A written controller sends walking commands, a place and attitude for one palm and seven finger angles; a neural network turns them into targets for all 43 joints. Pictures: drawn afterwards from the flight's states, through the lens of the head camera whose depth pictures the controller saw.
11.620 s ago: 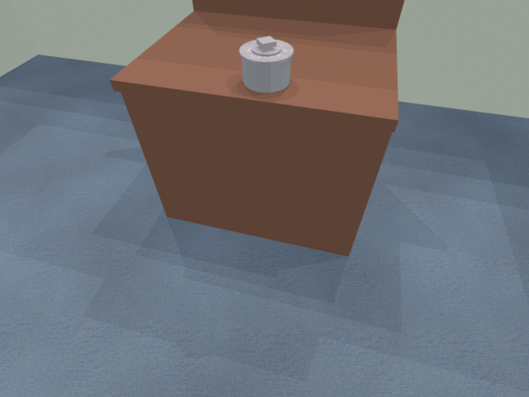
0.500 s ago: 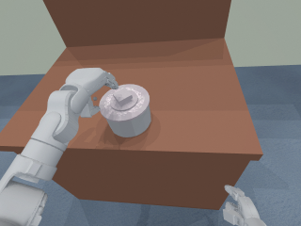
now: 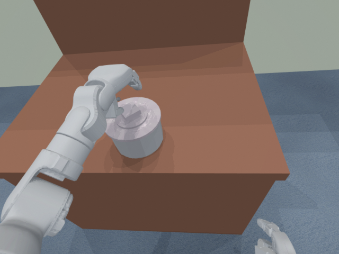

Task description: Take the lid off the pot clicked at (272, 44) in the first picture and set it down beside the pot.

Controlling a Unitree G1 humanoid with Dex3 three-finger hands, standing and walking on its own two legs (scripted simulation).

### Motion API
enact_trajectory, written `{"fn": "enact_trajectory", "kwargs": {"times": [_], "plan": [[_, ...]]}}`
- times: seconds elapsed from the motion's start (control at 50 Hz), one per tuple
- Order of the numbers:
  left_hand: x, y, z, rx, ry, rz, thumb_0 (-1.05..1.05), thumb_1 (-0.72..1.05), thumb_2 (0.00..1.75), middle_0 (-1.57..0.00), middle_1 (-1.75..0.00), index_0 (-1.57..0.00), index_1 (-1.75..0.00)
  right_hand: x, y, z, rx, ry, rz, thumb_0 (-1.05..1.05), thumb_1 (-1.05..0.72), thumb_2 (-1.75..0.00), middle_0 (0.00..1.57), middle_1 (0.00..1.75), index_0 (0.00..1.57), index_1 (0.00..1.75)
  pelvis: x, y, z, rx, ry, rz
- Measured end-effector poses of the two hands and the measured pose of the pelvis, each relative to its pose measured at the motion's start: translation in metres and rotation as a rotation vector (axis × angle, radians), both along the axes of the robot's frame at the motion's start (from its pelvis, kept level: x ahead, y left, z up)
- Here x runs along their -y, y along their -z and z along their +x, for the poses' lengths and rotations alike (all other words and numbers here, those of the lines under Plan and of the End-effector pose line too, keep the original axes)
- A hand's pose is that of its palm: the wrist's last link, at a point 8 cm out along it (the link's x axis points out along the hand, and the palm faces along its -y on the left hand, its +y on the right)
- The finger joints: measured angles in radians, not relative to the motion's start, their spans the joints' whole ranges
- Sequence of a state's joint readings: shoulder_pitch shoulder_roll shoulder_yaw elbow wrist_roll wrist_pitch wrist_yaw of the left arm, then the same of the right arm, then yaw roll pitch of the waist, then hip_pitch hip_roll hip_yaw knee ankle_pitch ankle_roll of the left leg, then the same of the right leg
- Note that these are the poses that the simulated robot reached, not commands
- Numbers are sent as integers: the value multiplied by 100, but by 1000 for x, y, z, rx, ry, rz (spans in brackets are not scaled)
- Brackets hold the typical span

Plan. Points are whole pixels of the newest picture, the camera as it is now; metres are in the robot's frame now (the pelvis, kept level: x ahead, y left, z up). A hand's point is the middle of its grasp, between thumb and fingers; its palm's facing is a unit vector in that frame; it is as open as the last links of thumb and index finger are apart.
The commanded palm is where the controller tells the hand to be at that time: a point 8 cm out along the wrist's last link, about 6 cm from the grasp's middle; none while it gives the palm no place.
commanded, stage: move the open hand above the knob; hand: left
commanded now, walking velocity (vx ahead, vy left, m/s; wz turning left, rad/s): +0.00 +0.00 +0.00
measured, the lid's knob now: (129, 111) +0.45 +0.12 +0.10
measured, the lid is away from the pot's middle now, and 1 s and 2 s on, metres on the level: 0.00 0.00 0.00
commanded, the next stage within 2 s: lower the open fingers around the knob in 0.76 s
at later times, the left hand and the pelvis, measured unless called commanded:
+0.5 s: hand (120, 99) +0.43 +0.12 +0.16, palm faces -0.21 -0.03 -0.98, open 9.9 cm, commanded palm +0.40 +0.13 +0.23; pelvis +0.00 +0.00 +0.00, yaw +0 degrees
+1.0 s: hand (118, 103) +0.42 +0.12 +0.16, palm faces -0.22 -0.05 -0.97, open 9.9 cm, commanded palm +0.40 +0.13 +0.22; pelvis +0.00 +0.00 +0.00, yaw +0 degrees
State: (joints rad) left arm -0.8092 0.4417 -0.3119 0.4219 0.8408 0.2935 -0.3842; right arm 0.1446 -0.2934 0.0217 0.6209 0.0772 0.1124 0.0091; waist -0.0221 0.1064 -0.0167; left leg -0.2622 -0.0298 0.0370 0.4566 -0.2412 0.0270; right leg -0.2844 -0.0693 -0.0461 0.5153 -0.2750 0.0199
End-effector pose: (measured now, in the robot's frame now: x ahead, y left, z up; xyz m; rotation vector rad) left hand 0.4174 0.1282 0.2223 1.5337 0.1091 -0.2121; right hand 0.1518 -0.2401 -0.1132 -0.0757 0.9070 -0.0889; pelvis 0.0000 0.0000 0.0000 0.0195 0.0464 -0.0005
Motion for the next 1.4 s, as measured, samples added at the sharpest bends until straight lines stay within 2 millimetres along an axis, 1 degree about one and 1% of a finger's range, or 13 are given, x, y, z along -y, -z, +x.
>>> {"fn": "enact_trajectory", "kwargs": {"times": [0.1, 0.2, 0.3, 0.54, 0.62, 0.76, 0.9, 0.96, 1.08, 1.24, 1.4], "plan": [[10, 0, 8, -2, 3, -11, 0, -29, 147, -86, -8, -86, -8, 2, 2, -3, -19, 5, -1, 1, -91, -90, 20, 30, 20, 30, 0, 0, 1, -6, 0, 1], [16, -2, 9, 9, 16, -12, 0, -29, 147, -86, -8, -86, -8, 2, 2, -4, -15, 15, 11, 1, -91, -90, 20, 30, 20, 30, 1, 0, 3, -8, 7, 2], [10, 2, 10, -2, -13, -11, 0, -29, 147, -86, -8, -86, -8, 1, 2, -3, -11, 16, 16, 1, -91, -90, 20, 30, 20, 30, 2, 0, 3, -6, 11, 3], [4, 0, -3, 1, -4, -6, 0, -29, 147, -86, -8, -86, -8, -2, -4, 11, 19, -11, 8, 1, -91, -90, 20, 30, 20, 30, 3, 0, 0, 3, 0, 1], [1, 1, -3, 1, -14, -11, 0, -29, 147, -86, -8, -86, -8, -3, -6, 14, 29, -16, 6, 1, -91, -90, 20, 30, 20, 30, 3, 0, -1, 5, 0, 1], [3, -2, -7, 13, 2, -7, 0, -29, 147, -86, -8, -86, -8, -6, -7, 15, 36, -22, 10, 1, -91, -90, 20, 30, 20, 30, 1, 0, -2, 7, -2, 0], [2, -1, -9, 10, -10, -11, 0, -29, 147, -86, -8, -86, -8, -9, -6, 11, 28, -21, 17, 1, -91, -90, 20, 30, 20, 30, 0, 0, -4, 10, 2, 0], [1, 2, -8, -5, -18, -15, 0, -29, 147, -86, -8, -86, -8, -9, -5, 8, 21, -19, 15, 1, -91, -90, 20, 30, 20, 30, 0, 0, -4, 10, 2, 1], [0, 15, -6, -50, -29, -6, 0, -29, 147, -86, -8, -86, -8, -7, -3, 2, 6, -8, 4, 1, -91, -90, 20, 30, 20, 30, 0, 0, -5, 8, 2, 0], [0, 24, 0, -74, -30, -24, 0, -29, 147, -86, -8, -86, -8, -1, -1, -9, -15, 14, -10, 1, -91, -90, 20, 30, 20, 30, -1, 0, -3, 4, 5, -1], [2, 36, -2, -95, -14, -22, 0, -29, 147, -86, -8, -86, -8, 2, 0, -13, -27, 25, -17, 1, -91, -90, 20, 30, 20, 30, -1, -1, -2, 2, 7, -2]]}}
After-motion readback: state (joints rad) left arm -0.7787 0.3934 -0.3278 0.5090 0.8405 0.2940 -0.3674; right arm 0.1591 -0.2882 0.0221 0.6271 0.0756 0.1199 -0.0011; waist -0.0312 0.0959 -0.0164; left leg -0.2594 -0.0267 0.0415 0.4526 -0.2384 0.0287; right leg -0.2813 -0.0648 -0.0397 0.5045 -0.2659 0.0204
